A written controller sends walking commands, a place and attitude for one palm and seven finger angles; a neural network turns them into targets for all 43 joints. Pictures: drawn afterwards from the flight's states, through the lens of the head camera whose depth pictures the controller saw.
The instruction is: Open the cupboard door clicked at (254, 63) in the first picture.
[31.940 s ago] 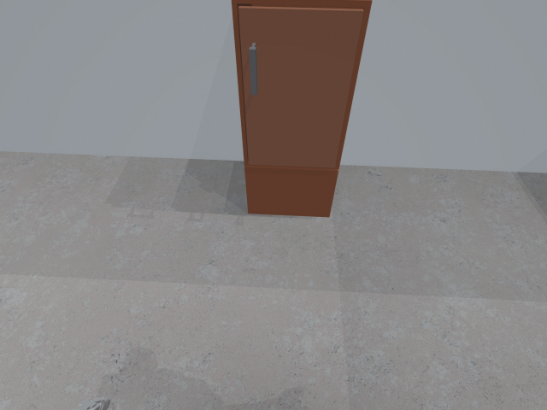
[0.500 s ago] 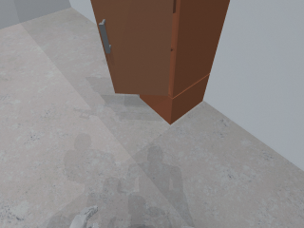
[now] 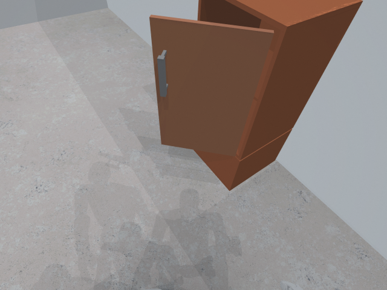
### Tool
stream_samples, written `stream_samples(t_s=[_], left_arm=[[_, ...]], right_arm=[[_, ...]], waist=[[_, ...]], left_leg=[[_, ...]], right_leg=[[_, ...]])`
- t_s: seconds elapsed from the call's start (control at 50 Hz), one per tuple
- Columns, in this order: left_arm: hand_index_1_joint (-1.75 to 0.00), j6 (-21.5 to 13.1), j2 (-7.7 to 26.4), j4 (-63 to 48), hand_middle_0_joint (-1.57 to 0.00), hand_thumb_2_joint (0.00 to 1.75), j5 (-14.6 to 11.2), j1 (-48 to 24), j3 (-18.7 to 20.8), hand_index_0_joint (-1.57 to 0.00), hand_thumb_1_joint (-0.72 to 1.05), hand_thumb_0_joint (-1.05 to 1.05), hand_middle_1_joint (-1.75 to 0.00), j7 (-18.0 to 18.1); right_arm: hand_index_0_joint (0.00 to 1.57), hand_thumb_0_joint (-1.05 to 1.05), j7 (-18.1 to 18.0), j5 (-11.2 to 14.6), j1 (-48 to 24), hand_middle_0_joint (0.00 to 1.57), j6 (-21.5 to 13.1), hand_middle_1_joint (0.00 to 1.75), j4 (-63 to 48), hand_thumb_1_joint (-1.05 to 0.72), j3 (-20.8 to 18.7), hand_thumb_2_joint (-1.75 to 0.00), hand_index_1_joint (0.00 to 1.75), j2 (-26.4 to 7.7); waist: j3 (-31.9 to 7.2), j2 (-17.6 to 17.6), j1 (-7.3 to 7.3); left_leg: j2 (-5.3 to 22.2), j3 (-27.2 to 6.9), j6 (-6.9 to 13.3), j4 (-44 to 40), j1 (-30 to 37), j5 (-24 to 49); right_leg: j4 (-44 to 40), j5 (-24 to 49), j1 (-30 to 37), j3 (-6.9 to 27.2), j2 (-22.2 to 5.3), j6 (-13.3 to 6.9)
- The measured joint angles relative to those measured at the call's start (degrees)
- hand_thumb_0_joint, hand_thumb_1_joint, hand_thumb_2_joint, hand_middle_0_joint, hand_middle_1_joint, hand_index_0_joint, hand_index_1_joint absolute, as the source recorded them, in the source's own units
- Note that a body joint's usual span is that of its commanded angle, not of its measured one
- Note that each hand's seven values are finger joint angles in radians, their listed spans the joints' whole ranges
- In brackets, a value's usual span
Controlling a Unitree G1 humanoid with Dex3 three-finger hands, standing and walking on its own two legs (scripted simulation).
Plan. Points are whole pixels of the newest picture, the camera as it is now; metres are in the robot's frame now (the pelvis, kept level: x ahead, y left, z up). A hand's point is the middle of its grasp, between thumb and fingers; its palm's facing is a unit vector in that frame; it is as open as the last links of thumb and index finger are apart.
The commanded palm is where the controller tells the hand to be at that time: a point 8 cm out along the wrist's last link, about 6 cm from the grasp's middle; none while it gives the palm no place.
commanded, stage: take the last steps up to it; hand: left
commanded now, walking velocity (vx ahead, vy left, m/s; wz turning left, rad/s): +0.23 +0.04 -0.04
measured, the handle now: (163, 74) +0.75 +0.19 +0.00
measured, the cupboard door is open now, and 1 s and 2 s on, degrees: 45 45 45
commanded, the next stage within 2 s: come to a stop and stand still in 0.18 s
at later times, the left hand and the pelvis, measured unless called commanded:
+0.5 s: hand (137, 245) +0.23 +0.17 -0.16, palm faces +0.01 -0.98 -0.20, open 7.3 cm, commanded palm none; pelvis +0.15 -0.01 +0.00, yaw +0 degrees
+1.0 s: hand (130, 273) +0.17 +0.17 -0.17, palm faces +0.06 -0.98 -0.20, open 7.4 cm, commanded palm none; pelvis +0.15 -0.01 +0.00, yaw +0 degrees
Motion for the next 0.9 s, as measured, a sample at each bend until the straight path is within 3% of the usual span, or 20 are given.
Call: stream_samples(t_s=[0.04,0.1,0.22,0.3,0.36,0.4,0.46,0.52,0.58,0.68,0.72,0.76,0.84,0.9], left_arm=[[-0.30,-0.1,-0.2,-1.5,-0.20,0.90,0.1,-2.0,0.0,-0.19,0.91,0.01,-0.30,-0.2],[-0.30,-0.3,-0.9,-3.9,-0.20,0.90,0.2,-4.7,0.0,-0.19,0.91,0.01,-0.30,-0.3],[-0.30,-0.4,0.5,-6.8,-0.20,0.90,0.3,-10.1,0.1,-0.19,0.93,0.01,-0.30,-0.2],[-0.30,-1.4,1.3,-8.1,-0.20,0.90,0.3,-11.7,-0.1,-0.19,0.93,0.01,-0.30,-0.3],[-0.30,-2.5,0.1,-7.9,-0.20,0.90,-0.2,-12.4,-0.8,-0.19,0.92,0.01,-0.30,0.5],[-0.30,-2.3,-0.4,-7.6,-0.20,0.90,-0.3,-12.4,-1.2,-0.19,0.92,0.00,-0.30,1.3],[-0.30,-1.2,-0.8,-6.5,-0.20,0.90,-0.4,-12.2,-1.6,-0.19,0.91,0.00,-0.30,1.9],[-0.30,0.1,-0.9,-5.8,-0.20,0.90,-1.1,-11.7,-1.3,-0.20,0.92,0.00,-0.30,2.3],[-0.30,1.7,-0.1,-5.9,-0.20,0.90,-1.1,-11.2,-0.9,-0.20,0.93,0.00,-0.30,2.4],[-0.30,3.2,1.0,-6.7,-0.20,0.90,-1.0,-10.8,-0.2,-0.20,0.92,0.00,-0.30,2.1],[-0.30,2.7,1.3,-7.2,-0.20,0.90,-0.8,-10.1,-0.1,-0.20,0.92,0.00,-0.30,2.0],[-0.30,2.1,1.4,-7.2,-0.20,0.90,-0.5,-9.1,-0.2,-0.20,0.92,0.00,-0.30,2.1],[-0.30,1.3,0.9,-6.3,-0.20,0.90,-0.1,-7.8,-0.8,-0.19,0.91,0.00,-0.30,2.2],[-0.30,1.0,0.6,-5.7,-0.20,0.90,-0.1,-7.1,-1.2,-0.19,0.91,0.01,-0.30,2.2]], right_arm=[[0.19,0.00,-0.4,0.2,1.9,0.20,-0.1,0.30,1.0,-0.91,0.2,-0.90,0.30,0.6],[0.20,-0.01,-1.1,0.5,4.5,0.21,-0.2,0.30,2.1,-0.95,-0.8,-0.90,0.30,-0.5],[0.20,-0.01,-0.7,0.1,10.1,0.21,1.0,0.30,5.7,-0.94,-0.3,-0.90,0.30,-1.2],[0.20,0.00,-0.5,0.4,13.8,0.20,2.1,0.30,7.9,-0.92,0.1,-0.90,0.30,-0.8],[0.19,0.01,-0.7,1.0,13.4,0.20,3.6,0.30,9.4,-0.92,0.2,-0.90,0.30,-1.1],[0.19,0.01,-1.1,1.4,12.3,0.20,4.5,0.30,9.5,-0.92,0.4,-0.90,0.30,-0.7],[0.19,0.01,-1.3,1.7,10.4,0.20,4.8,0.30,8.6,-0.91,0.6,-0.90,0.30,0.4],[0.19,0.01,-1.2,1.5,9.1,0.20,4.7,0.30,7.4,-0.91,0.5,-0.90,0.30,0.9],[0.19,0.01,-1.4,1.0,7.4,0.20,5.4,0.30,6.3,-0.91,0.2,-0.90,0.30,1.7],[0.20,0.01,-2.1,0.3,4.6,0.21,5.4,0.30,4.0,-0.93,-0.4,-0.90,0.30,0.5],[0.20,0.01,-2.0,0.5,3.8,0.21,5.6,0.30,3.2,-0.93,-0.7,-0.90,0.30,-0.2],[0.20,0.01,-1.7,1.0,2.9,0.21,6.1,0.30,2.6,-0.92,-1.2,-0.90,0.30,-1.2],[0.20,0.01,-1.6,1.4,1.2,0.21,7.4,0.30,2.6,-0.92,-1.8,-0.90,0.30,-2.5],[0.19,0.01,-1.5,1.7,0.2,0.20,7.2,0.30,2.9,-0.91,-1.5,-0.90,0.30,-2.6]], waist=[[-0.3,0.3,-0.12],[-0.9,1.0,-0.88],[-0.9,1.4,-2.93],[-1.0,1.4,-3.83],[0.2,4.1,-4.64],[0.5,4.0,-4.79],[0.7,2.6,-4.81],[0.7,2.3,-4.36],[0.2,1.0,-3.39],[0.8,1.2,-2.77],[0.8,1.6,-2.54],[0.6,2.6,-2.55],[0.3,2.9,-2.46],[0.3,2.1,-2.07]], left_leg=[[-0.6,0.3,0.1,-3.5,2.6,0.8],[-1.4,0.7,0.6,-8.1,6.3,1.4],[-2.1,0.8,-0.2,-10.2,11.4,-1.3],[-1.7,0.9,-1.7,-3.2,11.5,-7.6],[-0.3,-2.8,-3.3,11.1,5.9,-16.1],[-0.1,-4.3,-4.1,15.0,2.7,-17.3],[0.4,-4.8,-5.3,8.7,1.3,-11.8],[1.6,-4.9,-4.9,-0.2,2.7,1.7],[1.1,-3.8,-3.3,1.0,3.0,-2.4],[0.7,-3.7,-3.0,0.3,2.8,-2.7],[0.9,-3.9,-3.6,0.9,2.2,-2.7],[1.3,-4.7,-4.2,3.3,1.0,-4.9],[-0.7,-7.7,-4.6,15.4,-1.8,-14.9],[-1.2,-7.7,-4.9,14.2,-0.3,-14.8]], right_leg=[[0.0,2.9,-3.9,-0.4,-0.3,0.2],[-6.7,6.1,-6.8,-0.9,-0.8,0.5],[-23.5,9.3,-4.0,-1.6,0.0,0.5],[-33.4,13.1,2.6,-1.7,1.4,-1.0],[-31.4,9.9,3.7,-3.3,3.0,-1.7],[-33.3,9.7,5.4,-3.5,3.3,-1.6],[-35.7,10.3,7.3,-3.2,3.2,-1.2],[-33.6,8.4,7.5,-3.0,3.6,-0.4],[-31.3,7.1,6.9,-1.9,2.9,0.2],[-24.9,-0.8,5.3,0.5,3.9,0.3],[-29.6,5.8,7.2,0.6,4.2,0.2],[-31.3,5.7,7.9,0.3,4.9,-0.9],[-33.8,5.9,9.0,-0.4,5.0,-2.0],[-36.5,7.8,9.8,-0.2,5.0,-2.0]])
